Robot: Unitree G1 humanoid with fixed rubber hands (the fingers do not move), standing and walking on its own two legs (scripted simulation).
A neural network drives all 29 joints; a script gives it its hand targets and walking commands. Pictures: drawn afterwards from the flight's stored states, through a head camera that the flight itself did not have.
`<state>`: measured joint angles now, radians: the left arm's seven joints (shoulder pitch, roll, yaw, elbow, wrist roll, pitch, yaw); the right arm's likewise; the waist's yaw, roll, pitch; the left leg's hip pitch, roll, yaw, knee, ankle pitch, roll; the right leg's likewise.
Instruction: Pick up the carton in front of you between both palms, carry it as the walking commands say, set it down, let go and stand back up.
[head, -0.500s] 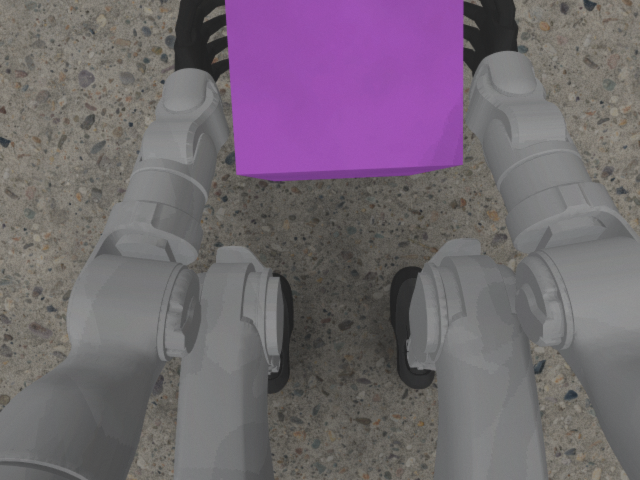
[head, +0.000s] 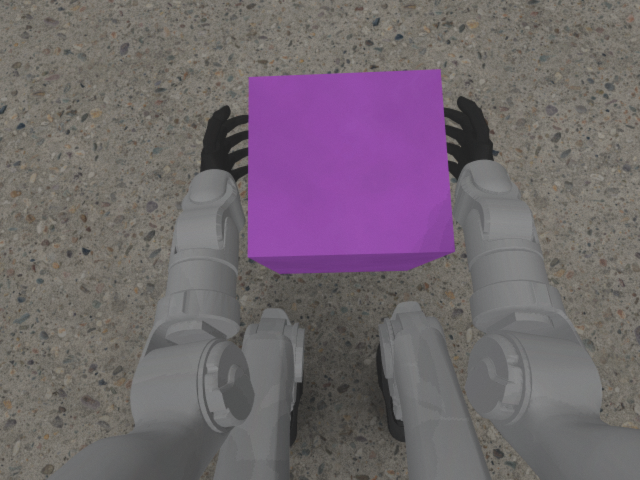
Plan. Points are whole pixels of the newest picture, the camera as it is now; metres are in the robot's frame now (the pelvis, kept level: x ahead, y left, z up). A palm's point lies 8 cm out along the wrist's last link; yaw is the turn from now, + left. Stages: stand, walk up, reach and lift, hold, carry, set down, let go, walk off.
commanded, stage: reach and lift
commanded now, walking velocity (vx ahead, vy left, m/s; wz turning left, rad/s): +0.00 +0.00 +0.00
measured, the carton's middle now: (343, 192) +0.46 -0.01 -0.13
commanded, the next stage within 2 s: none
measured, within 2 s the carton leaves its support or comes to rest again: neither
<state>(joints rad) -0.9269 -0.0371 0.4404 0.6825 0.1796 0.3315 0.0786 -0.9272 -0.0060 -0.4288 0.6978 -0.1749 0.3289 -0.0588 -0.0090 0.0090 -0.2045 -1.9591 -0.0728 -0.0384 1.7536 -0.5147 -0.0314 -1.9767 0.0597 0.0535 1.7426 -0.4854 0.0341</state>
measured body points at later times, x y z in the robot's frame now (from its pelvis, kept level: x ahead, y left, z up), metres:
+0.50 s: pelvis +0.05 +0.00 +0.14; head +0.18 -0.01 +0.57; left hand +0.44 +0.14 +0.10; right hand +0.44 -0.16 +0.10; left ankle +0.10 +0.12 -0.46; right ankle +0.11 -0.12 -0.46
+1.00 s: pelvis +0.09 +0.00 +0.26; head +0.09 +0.00 +0.71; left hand +0.41 +0.15 +0.25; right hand +0.40 -0.16 +0.25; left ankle +0.10 +0.12 -0.46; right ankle +0.11 -0.12 -0.46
